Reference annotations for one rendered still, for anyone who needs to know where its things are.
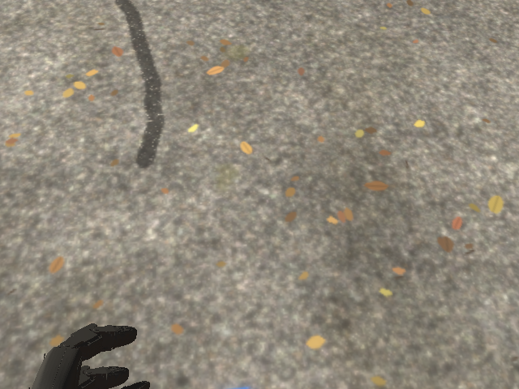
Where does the left robot hand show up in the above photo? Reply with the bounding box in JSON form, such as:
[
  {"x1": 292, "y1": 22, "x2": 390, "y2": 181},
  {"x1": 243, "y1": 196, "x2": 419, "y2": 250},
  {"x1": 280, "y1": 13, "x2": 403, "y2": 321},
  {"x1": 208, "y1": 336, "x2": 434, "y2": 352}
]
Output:
[{"x1": 28, "y1": 323, "x2": 150, "y2": 389}]

